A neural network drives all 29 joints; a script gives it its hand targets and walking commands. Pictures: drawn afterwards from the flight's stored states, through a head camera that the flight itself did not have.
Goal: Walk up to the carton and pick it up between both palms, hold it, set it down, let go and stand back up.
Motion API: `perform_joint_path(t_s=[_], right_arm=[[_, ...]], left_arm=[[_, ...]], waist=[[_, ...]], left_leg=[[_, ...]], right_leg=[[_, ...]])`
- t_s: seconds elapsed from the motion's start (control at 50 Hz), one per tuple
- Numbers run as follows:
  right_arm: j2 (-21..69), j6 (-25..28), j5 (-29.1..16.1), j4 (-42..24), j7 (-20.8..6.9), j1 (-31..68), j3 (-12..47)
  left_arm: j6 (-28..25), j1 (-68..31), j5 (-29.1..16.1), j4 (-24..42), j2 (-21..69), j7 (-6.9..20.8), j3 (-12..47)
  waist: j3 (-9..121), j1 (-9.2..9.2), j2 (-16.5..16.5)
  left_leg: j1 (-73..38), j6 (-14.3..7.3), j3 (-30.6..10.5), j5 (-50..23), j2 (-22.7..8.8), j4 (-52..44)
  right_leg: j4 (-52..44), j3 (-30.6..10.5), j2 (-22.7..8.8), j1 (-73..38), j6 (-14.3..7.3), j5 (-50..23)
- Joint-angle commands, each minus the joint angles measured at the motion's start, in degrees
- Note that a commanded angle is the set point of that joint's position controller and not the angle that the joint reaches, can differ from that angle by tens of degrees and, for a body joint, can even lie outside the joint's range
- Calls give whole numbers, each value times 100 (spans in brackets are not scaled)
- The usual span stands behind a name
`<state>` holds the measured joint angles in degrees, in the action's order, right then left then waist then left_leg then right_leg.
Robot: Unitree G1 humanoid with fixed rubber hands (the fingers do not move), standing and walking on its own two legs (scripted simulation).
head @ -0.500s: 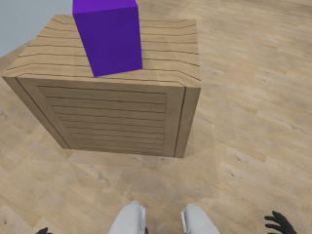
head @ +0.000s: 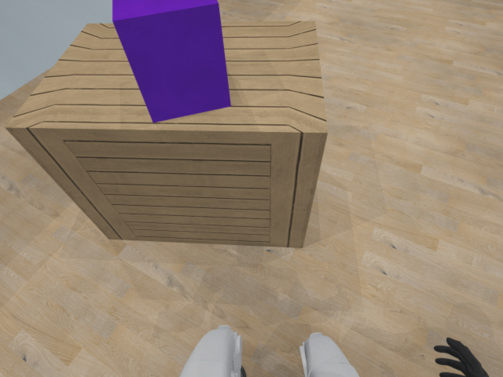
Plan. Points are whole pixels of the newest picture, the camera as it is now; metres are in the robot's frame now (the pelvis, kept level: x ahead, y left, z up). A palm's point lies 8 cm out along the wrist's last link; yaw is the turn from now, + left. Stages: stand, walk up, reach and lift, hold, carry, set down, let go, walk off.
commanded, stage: walk up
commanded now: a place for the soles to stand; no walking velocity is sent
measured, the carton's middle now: (175, 46) +0.82 +0.21 +0.07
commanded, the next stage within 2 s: none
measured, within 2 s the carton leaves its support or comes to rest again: neither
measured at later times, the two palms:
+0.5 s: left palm out of the picture +0.07 +0.33 -0.09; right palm out of the picture +0.12 -0.31 -0.09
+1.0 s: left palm out of the picture +0.10 +0.34 -0.09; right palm out of the picture +0.13 -0.30 -0.09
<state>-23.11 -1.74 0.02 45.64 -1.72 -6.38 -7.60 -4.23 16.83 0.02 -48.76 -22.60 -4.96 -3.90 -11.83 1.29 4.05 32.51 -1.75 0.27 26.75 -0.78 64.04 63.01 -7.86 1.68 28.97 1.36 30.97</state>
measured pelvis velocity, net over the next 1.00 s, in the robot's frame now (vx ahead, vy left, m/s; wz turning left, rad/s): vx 0.03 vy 0.02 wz -0.05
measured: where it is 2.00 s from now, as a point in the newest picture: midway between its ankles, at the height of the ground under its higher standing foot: outside the picture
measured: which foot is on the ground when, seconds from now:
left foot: down 0.00-1.00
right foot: down 0.00-1.00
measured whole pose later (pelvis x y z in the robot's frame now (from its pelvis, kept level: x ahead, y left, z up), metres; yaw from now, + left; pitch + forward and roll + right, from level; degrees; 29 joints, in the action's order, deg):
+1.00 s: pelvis +0.03 +0.02 +0.00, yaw -3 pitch -6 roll -1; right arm -20.9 -1.9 0.0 45.7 -2.2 -6.5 -7.8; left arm -4.7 17.8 0.0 -48.8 -22.6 -5.2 -3.9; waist -11.5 1.2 1.7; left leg 27.2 -3.2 3.6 30.0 -0.6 63.4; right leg 61.3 -8.8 0.5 27.8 0.8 27.2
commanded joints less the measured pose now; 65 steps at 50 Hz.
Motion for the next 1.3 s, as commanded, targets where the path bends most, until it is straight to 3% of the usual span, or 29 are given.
perform_joint_path(t_s=[0.0, 0.06, 0.1, 0.12, 0.18, 0.24, 0.28, 0.3, 0.36, 0.4, 0.48, 0.5, 0.52, 0.54, 0.56, 0.64, 0.68, 0.74, 0.84, 0.94, 0.96, 0.98, 1.0, 1.02, 1.14, 1.18, 1.2, 1.22, 1.28], right_arm=[[-1655, 186, 284, -454, 13, 138, -355], [-1437, 94, 246, -760, -3, 939, -280], [-944, -40, 276, -850, 37, 949, -174], [-1271, -67, 315, -835, 59, 1043, -214], [-1363, 52, 269, -474, -39, 337, -341], [-1358, 198, 246, -194, -29, -670, -421], [-1789, 252, 248, -215, -14, -696, -452], [-1870, 212, 228, -159, -14, -599, -429], [-1824, 205, 264, -342, 77, -324, -460], [-1662, 210, 275, -442, 72, -28, -398], [-1407, 93, 290, -782, -54, 751, -323], [-1273, 22, 290, -825, -43, 885, -291], [-969, -44, 294, -900, -22, 752, -235], [-1088, -77, 340, -946, 7, 899, -256], [-1270, -41, 337, -856, -12, 892, -252], [-1179, 84, 301, -431, -125, -125, -330], [-1179, 196, 232, -338, -78, -484, -407], [-1841, 276, 209, -188, -20, -929, -472], [-1637, 213, 277, -411, 40, -285, -394], [-1397, 68, 255, -789, -32, 846, -334], [-1176, -2, 236, -813, -50, 900, -310], [-924, -25, 248, -868, -16, 748, -241], [-1112, -56, 290, -878, 6, 885, -243], [-1297, -30, 304, -917, -9, 833, -291], [-1283, 186, 219, -304, -72, -626, -432], [-1697, 256, 279, -105, -24, -1122, -512], [-1782, 267, 222, -73, -9, -1110, -477], [-1928, 234, 209, -107, -1, -918, -505], [-1743, 251, 210, -215, 107, -639, -435]], left_arm=[[-102, 857, 73, -110, -1584, -25, -353], [-239, 1654, 174, -351, -1679, -19, -532], [-240, 1524, 191, -181, -2311, -34, -633], [-227, 891, 188, 174, -2374, -84, -577], [-322, 209, 199, 244, -2295, -117, -561], [-211, -227, 162, 349, -1737, -58, -343], [-111, -24, 51, 386, -1303, -132, -258], [-88, -77, 64, 335, -1568, -166, -274], [-59, 421, 50, 80, -1612, -116, -317], [-69, 737, 73, 49, -1610, -104, -385], [-232, 1645, 108, -307, -1531, -43, -460], [-268, 2242, 179, -491, -1626, -49, -506], [-281, 2131, 240, -337, -2107, -85, -644], [-256, 1459, 193, 3, -2332, -113, -636], [-260, 970, 199, 117, -2506, -143, -644], [-324, 418, 243, 224, -2262, -123, -577], [-282, 112, 136, 343, -1885, -110, -467], [-162, -34, 69, 349, -1345, -168, -237], [-132, 620, 37, 76, -1615, -129, -360], [-203, 1670, 103, -298, -1611, -83, -514], [-246, 1937, 186, -349, -1744, -94, -566], [-269, 1821, 218, -244, -2117, -94, -621], [-259, 1284, 191, 14, -2291, -102, -581], [-262, 966, 170, 147, -2422, -151, -611], [-241, 185, 155, 375, -1980, -141, -457], [-149, -137, 43, 434, -1282, -148, -243], [-121, -147, 41, 343, -1273, -194, -195], [-81, -32, 53, 347, -1599, -233, -293], [-38, 118, 22, 303, -1628, -203, -315]], waist=[[1187, 10, 666], [1190, -640, -50], [874, -604, -1901], [485, -442, -1233], [712, -138, -1020], [1343, 532, -886], [1107, 503, 1024], [893, 472, 501], [957, 304, 621], [1012, 146, 948], [1214, -473, 166], [1292, -769, -599], [943, -750, -1921], [768, -544, -1390], [487, -446, -1000], [1270, -27, -1619], [1669, 294, -1142], [1338, 546, 412], [1096, 177, 845], [1084, -582, -47], [811, -716, -620], [890, -644, -1953], [567, -485, -1437], [508, -429, -1225], [1668, 269, -1356], [1535, 699, 703], [1184, 599, 816], [987, 492, 285], [849, 408, 695]], left_leg=[[-840, -1018, -2583, 1148, -1627, -3731], [819, -688, -1293, 1541, -1015, -2187], [1620, -39, -31, 1476, 210, 248], [1468, 26, -637, 1012, -23, 665], [398, 33, -513, 641, -212, -207], [-1895, -338, -854, 392, -459, -2084], [-2203, -655, -3409, 859, -1842, -4268], [-1883, -497, -3724, 1236, -1884, -4598], [-1922, -296, -3429, 1002, -1903, -4372], [-1534, -757, -2760, 800, -1887, -3933], [306, -853, -1345, 1605, -1266, -2728], [942, -562, -957, 1923, -836, -1503], [1588, -95, -151, 1787, -57, 32], [1690, 102, -215, 1115, 97, 739], [1661, 99, -600, 937, -62, 964], [83, -49, -488, 412, -155, -28], [-1308, -204, -588, -170, -206, -1489], [-2538, -755, -3671, 628, -1974, -4249], [-2064, -588, -2529, -338, -1682, -3754], [521, -695, -1313, 1646, -1244, -2645], [1097, -402, -943, 2060, -781, -1750], [1432, -13, -86, 1589, -44, -167], [1473, 64, -365, 1261, 43, 497], [1393, 110, -555, 1060, 4, 856], [-1241, -130, -683, -54, -246, -1443], [-2711, -442, -2505, 390, -1240, -3689], [-2566, -396, -3299, -286, -1929, -4260], [-2495, -289, -3376, -346, -1970, -4295], [-2437, 185, -2713, -1197, -1733, -4149]], right_leg=[[49, 923, -149, 248, -489, -254], [-1384, 542, -70, -1533, -670, -716], [-4111, -3688, -1699, -1182, -1426, 1726], [-4473, -4916, -1963, -387, -1705, 2341], [-3406, -3827, -1701, -338, -1736, -185], [-1737, -1511, -755, 963, -915, -1653], [280, 370, 235, 1946, -392, 234], [706, 95, 185, 1936, -429, 325], [474, 263, -121, 1663, -479, 42], [190, 620, -248, 1155, -477, -97], [-1362, 974, -128, -1276, -581, -1051], [-2015, 115, -219, -1936, -739, -475], [-3568, -2134, -1064, -1667, -1133, 1355], [-4459, -4318, -1793, -1060, -1514, 2409], [-4613, -5139, -2074, -701, -1851, 2479], [-3079, -3543, -1619, -637, -1773, -1044], [-2152, -2436, -1281, -38, -1372, -1923], [419, 434, 249, 1945, -421, 304], [58, 641, -190, 1320, -432, 67], [-1240, 879, -137, -1394, -672, -993], [-2135, -261, -370, -1642, -891, -102], [-3738, -2712, -1452, -1540, -1359, 1091], [-4256, -4415, -1869, -1021, -1702, 1519], [-4354, -4712, -2046, -848, -1946, 1429], [-2175, -2433, -1353, -181, -1377, -2041], [123, -129, 181, 1680, -529, -1108], [446, 462, 170, 2096, -434, 292], [630, 215, 118, 2052, -462, 332], [554, 304, -113, 1832, -489, -44]])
